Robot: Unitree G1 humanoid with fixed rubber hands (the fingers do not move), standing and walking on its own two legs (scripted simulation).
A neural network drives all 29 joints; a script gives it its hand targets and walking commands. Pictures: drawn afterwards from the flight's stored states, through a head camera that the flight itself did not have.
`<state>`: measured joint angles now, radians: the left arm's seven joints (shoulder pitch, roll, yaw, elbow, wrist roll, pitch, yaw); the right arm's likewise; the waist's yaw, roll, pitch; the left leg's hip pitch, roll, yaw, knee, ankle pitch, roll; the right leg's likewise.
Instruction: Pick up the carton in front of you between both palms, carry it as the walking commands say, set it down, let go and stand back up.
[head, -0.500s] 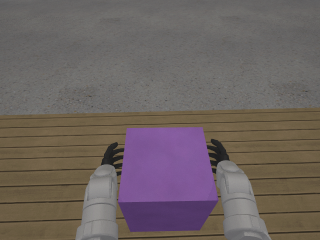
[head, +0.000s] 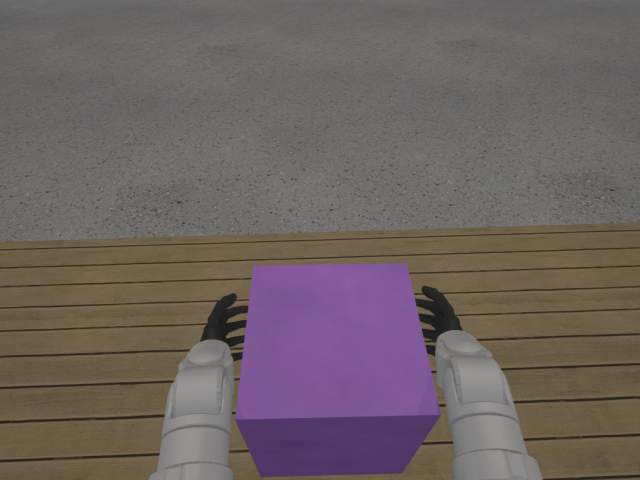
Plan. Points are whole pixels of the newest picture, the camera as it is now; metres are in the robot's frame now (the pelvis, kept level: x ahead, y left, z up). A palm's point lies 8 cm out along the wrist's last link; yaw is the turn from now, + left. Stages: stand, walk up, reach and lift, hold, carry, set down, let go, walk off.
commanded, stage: reach and lift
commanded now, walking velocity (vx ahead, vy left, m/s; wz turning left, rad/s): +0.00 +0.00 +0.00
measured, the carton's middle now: (331, 374) +0.29 +0.00 -0.05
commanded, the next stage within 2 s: hold in 0.22 s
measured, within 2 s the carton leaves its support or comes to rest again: neither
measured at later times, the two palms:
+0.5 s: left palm (212, 354) +0.27 +0.15 +0.05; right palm (455, 345) +0.27 -0.15 +0.05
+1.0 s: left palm (211, 350) +0.28 +0.15 +0.05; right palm (454, 342) +0.28 -0.15 +0.05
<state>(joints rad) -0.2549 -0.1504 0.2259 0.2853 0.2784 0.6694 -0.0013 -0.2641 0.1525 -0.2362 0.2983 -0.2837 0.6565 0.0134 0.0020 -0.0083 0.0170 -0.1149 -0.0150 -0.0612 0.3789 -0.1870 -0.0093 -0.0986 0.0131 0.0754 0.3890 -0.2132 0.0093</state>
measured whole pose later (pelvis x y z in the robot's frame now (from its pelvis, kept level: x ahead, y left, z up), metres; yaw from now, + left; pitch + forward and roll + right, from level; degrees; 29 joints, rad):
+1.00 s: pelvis -0.01 +0.00 +0.00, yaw +0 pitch -8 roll +0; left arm -0.27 -0.15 0.22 0.22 0.28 0.76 0.00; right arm -0.27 0.15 -0.23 0.23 -0.28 0.75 0.02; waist 0.00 -0.01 0.04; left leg -0.07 -0.02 -0.06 0.38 -0.18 -0.01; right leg -0.05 0.01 0.08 0.38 -0.20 0.01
